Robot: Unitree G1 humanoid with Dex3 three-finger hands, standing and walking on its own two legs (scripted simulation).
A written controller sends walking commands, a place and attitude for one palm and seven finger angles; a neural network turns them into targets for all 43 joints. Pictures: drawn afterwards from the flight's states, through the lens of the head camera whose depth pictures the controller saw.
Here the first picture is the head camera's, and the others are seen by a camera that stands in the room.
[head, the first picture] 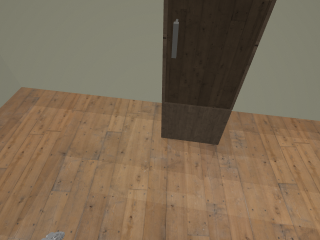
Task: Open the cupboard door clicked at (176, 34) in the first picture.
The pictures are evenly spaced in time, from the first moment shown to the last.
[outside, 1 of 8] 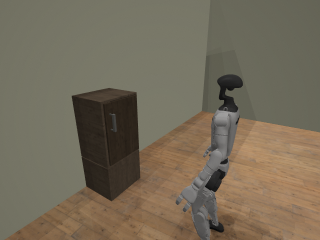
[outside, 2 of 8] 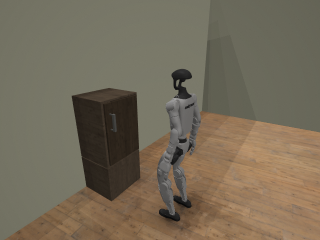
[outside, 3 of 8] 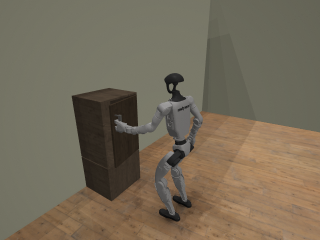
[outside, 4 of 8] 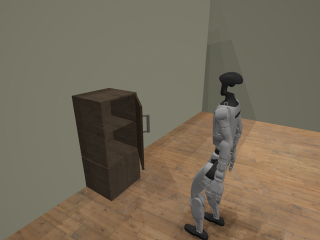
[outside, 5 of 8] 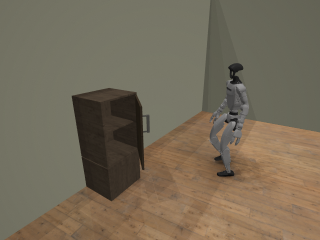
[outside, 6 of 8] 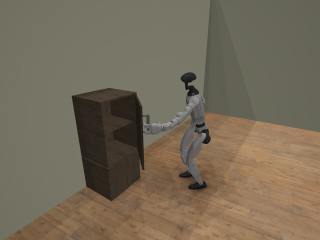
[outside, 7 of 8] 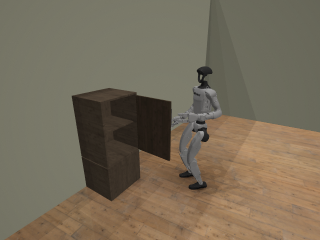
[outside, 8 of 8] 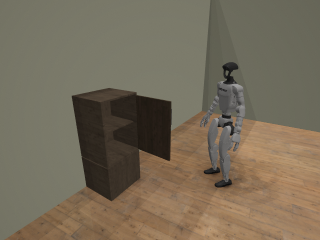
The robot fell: no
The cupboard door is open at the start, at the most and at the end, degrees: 0 88 88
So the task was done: yes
